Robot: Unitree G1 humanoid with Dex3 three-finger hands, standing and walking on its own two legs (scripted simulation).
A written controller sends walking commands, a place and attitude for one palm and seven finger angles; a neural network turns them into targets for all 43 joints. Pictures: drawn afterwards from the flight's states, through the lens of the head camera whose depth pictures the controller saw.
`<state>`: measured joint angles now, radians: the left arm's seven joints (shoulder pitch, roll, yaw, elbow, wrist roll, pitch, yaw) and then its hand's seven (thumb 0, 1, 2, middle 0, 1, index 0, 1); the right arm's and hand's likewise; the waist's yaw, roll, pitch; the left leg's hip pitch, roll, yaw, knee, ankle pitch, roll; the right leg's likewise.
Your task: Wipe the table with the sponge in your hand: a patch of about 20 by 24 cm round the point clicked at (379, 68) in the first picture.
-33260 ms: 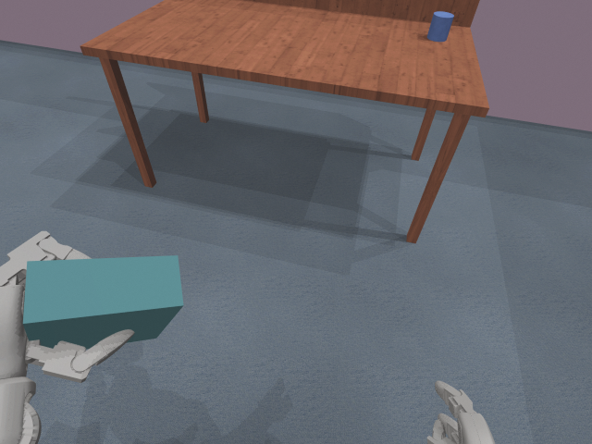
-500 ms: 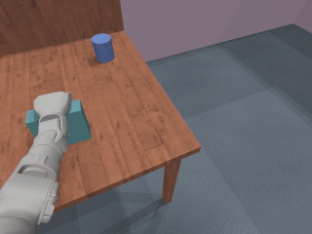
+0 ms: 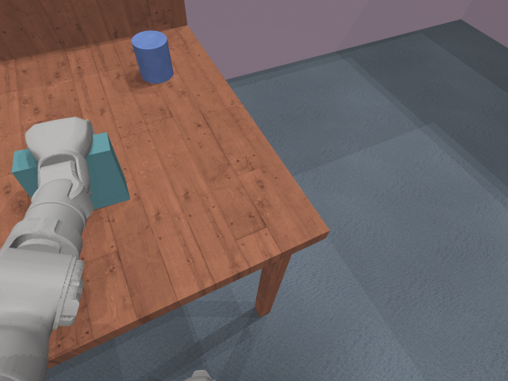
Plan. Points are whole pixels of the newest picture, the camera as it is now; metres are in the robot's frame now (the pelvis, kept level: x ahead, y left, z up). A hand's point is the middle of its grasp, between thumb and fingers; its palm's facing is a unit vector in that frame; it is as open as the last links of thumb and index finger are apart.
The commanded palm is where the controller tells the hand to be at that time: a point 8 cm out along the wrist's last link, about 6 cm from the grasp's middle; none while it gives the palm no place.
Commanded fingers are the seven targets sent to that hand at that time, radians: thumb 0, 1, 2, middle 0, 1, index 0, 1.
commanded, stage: slide back across to the first lane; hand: left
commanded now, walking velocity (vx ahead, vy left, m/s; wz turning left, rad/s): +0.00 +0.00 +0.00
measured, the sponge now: (82, 185) +0.45 +0.30 +0.00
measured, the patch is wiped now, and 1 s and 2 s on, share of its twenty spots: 1.00 1.00 1.00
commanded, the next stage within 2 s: wipe back along the first lane in 0.72 s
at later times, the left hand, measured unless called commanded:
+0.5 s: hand (53, 162) +0.46 +0.33 +0.05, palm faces -0.12 -0.01 -0.99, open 9.7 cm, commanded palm +0.44 +0.32 +0.09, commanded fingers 0.00 0.10 1.30 -1.20 -1.60 -1.20 -1.60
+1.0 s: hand (27, 174) +0.44 +0.36 +0.05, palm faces -0.13 +0.00 -0.99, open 9.7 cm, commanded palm +0.41 +0.34 +0.09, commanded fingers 0.00 0.10 1.30 -1.20 -1.60 -1.20 -1.60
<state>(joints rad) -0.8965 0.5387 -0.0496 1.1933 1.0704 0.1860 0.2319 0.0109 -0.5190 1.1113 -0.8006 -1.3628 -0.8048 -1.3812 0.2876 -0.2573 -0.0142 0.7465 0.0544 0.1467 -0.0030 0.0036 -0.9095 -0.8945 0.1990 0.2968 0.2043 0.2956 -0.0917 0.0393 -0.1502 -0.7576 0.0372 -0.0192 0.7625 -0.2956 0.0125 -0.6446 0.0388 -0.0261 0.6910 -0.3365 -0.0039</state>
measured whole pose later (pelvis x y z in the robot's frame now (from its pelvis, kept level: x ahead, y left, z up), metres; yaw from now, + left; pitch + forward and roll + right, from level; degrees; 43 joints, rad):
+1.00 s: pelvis +0.04 +0.00 +0.01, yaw +0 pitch +15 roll -3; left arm -0.64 0.65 0.08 0.98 1.06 0.05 0.18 0.00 -0.50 1.10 -0.77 -1.39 -0.78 -1.41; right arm 0.27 -0.28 -0.04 0.72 0.06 0.18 0.02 0.00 -0.91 -0.89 0.20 0.30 0.20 0.30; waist -0.05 0.03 -0.14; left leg -0.64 0.03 -0.02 0.71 -0.33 0.02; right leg -0.51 0.04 -0.02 0.61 -0.35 0.00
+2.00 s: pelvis +0.03 +0.00 +0.02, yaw +1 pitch +8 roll -2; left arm -0.24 0.50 -0.02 0.52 0.98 0.21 0.18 0.00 -0.47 1.09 -0.75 -1.40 -0.75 -1.42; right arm 0.18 -0.26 -0.01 0.65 0.08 0.17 0.00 0.01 -0.91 -0.89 0.20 0.30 0.20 0.30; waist 0.02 0.06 -0.12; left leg -0.47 0.01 -0.02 0.64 -0.31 0.02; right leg -0.35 0.01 -0.02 0.56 -0.35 0.00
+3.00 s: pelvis +0.03 -0.01 +0.02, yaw +2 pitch +2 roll -1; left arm 0.07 0.45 -0.05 0.18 0.95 0.24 0.16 0.01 -0.47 1.08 -0.75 -1.41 -0.75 -1.43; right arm 0.12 -0.27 -0.02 0.66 0.06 0.12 -0.02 0.01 -0.91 -0.90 0.20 0.30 0.20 0.30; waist 0.07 0.08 -0.07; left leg -0.34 0.01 -0.02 0.58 -0.29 0.00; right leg -0.23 0.02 -0.02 0.53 -0.34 -0.01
